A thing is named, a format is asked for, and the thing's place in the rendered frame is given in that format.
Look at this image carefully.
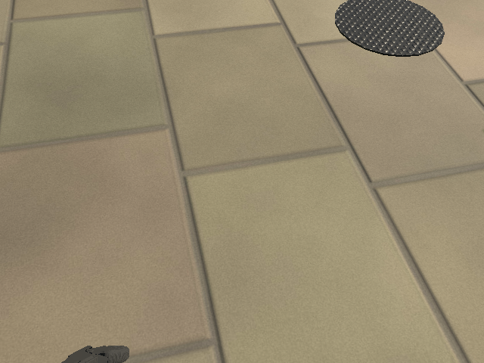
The left robot hand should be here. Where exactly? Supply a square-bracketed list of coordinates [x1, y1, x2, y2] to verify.
[61, 346, 129, 363]

